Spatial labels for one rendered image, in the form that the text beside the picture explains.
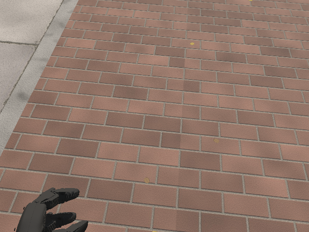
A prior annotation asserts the robot left hand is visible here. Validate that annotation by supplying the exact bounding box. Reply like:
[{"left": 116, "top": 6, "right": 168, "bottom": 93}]
[{"left": 14, "top": 188, "right": 89, "bottom": 232}]

